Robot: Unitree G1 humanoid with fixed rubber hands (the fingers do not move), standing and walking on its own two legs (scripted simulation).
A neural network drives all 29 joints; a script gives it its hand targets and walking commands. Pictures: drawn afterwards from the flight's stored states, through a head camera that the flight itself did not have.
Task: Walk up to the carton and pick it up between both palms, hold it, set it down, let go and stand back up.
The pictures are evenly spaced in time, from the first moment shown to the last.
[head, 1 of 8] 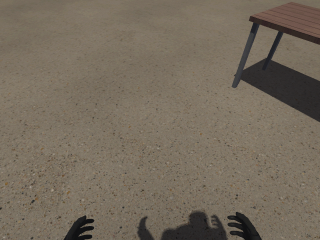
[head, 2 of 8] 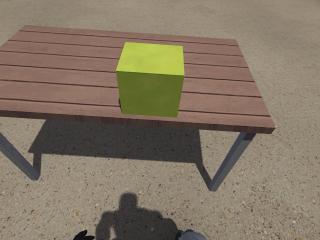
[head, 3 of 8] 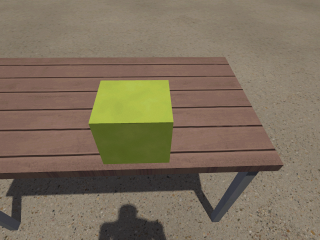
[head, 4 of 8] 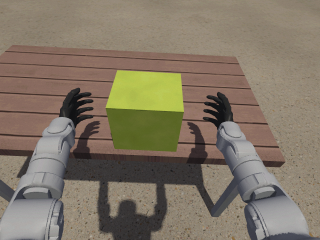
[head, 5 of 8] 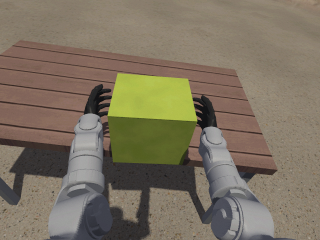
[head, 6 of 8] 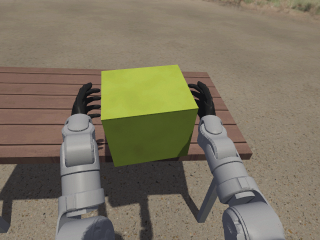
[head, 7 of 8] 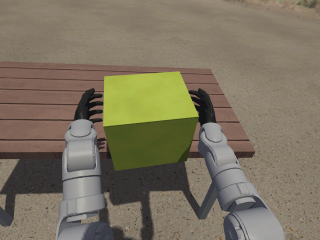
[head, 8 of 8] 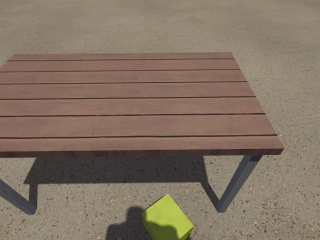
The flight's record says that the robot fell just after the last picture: no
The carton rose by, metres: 0.12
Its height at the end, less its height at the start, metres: -0.71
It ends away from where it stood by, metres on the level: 0.19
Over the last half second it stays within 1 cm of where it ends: yes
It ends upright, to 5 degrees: yes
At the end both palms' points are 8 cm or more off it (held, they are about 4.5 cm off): yes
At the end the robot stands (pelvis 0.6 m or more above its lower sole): yes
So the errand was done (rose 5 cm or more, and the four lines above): yes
